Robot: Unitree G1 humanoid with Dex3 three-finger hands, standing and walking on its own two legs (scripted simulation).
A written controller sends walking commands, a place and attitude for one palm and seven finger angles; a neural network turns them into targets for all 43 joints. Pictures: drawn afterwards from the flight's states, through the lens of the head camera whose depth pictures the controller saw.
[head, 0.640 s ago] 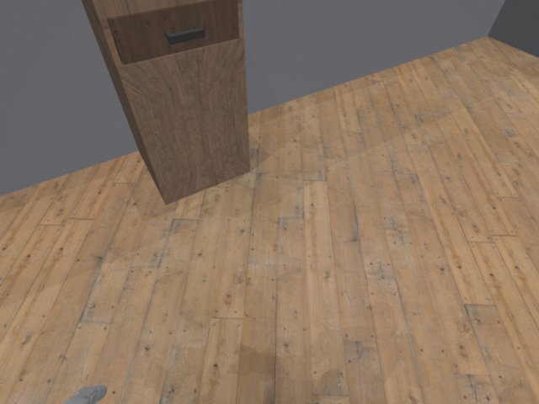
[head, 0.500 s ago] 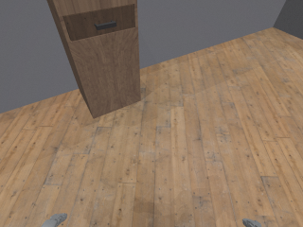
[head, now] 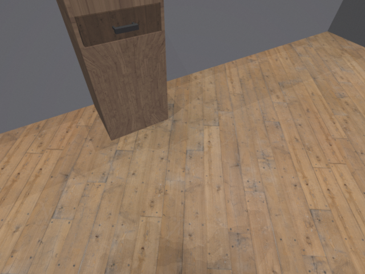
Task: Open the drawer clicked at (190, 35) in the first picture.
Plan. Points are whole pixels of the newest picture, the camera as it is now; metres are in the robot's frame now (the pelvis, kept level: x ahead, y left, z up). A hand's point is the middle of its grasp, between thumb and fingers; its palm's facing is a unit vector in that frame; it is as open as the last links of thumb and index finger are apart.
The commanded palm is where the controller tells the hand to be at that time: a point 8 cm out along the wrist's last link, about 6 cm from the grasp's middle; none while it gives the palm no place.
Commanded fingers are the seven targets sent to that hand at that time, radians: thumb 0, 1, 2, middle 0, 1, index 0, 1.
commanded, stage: stand and wait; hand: left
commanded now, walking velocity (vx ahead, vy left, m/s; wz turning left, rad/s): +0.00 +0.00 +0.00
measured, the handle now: (125, 27) +1.19 +0.36 +0.00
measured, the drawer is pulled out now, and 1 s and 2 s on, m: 0.00 0.00 0.00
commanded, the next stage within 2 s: look at it before walking up in 0.40 s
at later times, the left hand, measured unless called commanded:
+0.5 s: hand out of the picture +0.06 +0.25 -0.15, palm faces -0.04 -0.94 -0.33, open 7.4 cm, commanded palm none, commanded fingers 0.00 0.90 0.90 -0.20 -0.30 -0.20 -0.30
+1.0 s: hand out of the picture +0.06 +0.25 -0.15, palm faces -0.04 -0.94 -0.34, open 7.4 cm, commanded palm none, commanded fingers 0.00 0.90 0.90 -0.20 -0.30 -0.20 -0.30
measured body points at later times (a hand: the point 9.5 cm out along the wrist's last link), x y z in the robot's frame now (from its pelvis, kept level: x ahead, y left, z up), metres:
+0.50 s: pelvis -0.02 +0.00 +0.00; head -0.01 +0.00 +0.45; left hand +0.07 +0.29 -0.13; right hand +0.06 -0.29 -0.13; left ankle -0.02 +0.12 -0.74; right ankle -0.02 -0.12 -0.74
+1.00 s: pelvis -0.01 +0.00 +0.00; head +0.00 +0.00 +0.45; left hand +0.06 +0.30 -0.13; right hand +0.07 -0.29 -0.13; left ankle -0.02 +0.12 -0.74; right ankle -0.02 -0.12 -0.74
